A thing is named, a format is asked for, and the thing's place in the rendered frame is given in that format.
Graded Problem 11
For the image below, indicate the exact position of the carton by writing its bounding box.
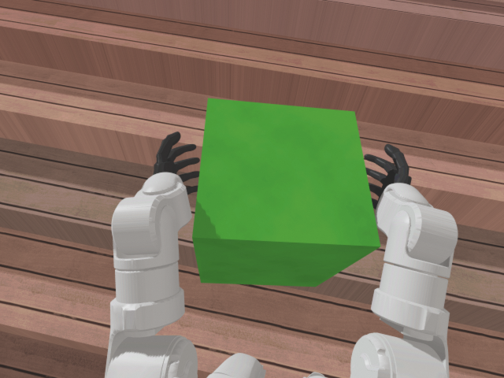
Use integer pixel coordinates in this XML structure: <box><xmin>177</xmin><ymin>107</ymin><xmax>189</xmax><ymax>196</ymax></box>
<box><xmin>192</xmin><ymin>98</ymin><xmax>380</xmax><ymax>287</ymax></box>

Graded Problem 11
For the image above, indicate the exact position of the robot left forearm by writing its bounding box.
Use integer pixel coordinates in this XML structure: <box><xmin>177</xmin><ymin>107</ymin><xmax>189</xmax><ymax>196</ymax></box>
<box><xmin>105</xmin><ymin>172</ymin><xmax>192</xmax><ymax>378</ymax></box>

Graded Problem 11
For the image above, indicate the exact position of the right robot hand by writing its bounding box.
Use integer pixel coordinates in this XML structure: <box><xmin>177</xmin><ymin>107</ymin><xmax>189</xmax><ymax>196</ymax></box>
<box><xmin>364</xmin><ymin>144</ymin><xmax>412</xmax><ymax>209</ymax></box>

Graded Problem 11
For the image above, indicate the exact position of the right robot upper arm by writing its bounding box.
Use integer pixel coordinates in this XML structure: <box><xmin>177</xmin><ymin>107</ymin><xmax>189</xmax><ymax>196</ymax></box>
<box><xmin>350</xmin><ymin>332</ymin><xmax>447</xmax><ymax>378</ymax></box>

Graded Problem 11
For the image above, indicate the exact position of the left robot hand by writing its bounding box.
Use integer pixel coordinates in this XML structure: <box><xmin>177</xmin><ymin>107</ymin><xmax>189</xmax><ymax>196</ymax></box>
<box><xmin>153</xmin><ymin>132</ymin><xmax>200</xmax><ymax>195</ymax></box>

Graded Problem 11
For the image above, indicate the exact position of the left robot upper arm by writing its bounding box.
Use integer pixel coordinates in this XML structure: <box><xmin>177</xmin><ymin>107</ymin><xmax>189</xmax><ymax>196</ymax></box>
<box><xmin>106</xmin><ymin>335</ymin><xmax>198</xmax><ymax>378</ymax></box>

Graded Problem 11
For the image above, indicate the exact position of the robot right forearm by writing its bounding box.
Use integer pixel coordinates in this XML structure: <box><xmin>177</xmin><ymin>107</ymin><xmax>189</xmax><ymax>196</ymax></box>
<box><xmin>371</xmin><ymin>183</ymin><xmax>458</xmax><ymax>378</ymax></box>

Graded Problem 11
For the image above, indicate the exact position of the left robot thigh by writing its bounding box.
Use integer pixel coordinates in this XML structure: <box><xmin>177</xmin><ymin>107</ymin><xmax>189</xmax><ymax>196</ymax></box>
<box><xmin>207</xmin><ymin>353</ymin><xmax>266</xmax><ymax>378</ymax></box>

